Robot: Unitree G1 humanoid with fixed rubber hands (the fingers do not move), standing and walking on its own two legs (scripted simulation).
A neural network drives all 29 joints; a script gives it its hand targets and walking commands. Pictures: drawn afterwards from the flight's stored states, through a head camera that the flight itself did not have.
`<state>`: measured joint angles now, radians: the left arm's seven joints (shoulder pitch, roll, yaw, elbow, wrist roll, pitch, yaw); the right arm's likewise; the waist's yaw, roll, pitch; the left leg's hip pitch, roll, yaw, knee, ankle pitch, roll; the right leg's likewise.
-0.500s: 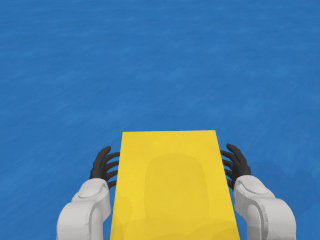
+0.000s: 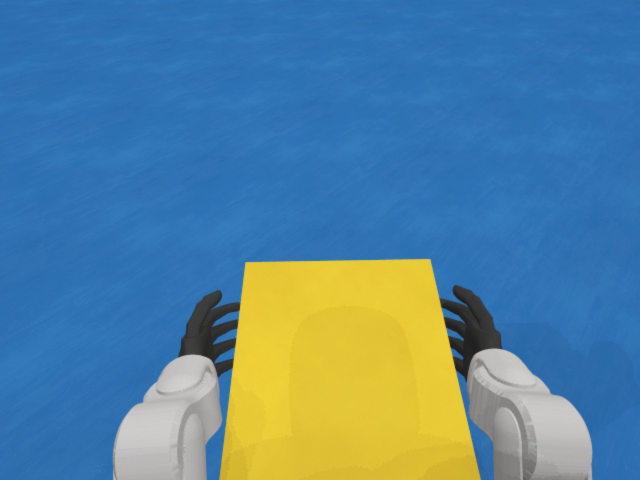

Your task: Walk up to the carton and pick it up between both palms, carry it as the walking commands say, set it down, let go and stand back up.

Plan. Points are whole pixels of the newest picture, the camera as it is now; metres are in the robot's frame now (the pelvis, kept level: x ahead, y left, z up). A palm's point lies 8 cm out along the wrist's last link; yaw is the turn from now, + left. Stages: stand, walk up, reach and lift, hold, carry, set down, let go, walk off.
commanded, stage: carry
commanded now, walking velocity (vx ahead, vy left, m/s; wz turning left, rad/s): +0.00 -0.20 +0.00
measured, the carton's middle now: (338, 394) +0.23 +0.00 +0.02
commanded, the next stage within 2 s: none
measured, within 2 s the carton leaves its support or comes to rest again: neither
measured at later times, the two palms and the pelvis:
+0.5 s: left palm (200, 365) +0.23 +0.14 +0.10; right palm (481, 358) +0.23 -0.15 +0.10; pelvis +0.00 +0.00 +0.00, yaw +0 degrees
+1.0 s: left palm (178, 347) +0.24 +0.16 +0.12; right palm (462, 338) +0.25 -0.13 +0.12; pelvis +0.01 +0.02 +0.01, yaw +1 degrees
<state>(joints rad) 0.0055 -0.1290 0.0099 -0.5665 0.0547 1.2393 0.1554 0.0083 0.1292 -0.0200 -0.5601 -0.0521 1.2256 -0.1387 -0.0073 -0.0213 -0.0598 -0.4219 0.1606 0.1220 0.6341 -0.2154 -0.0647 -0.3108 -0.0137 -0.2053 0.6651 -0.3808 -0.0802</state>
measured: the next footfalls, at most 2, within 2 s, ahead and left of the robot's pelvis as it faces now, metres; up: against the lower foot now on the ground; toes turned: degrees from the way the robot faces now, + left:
none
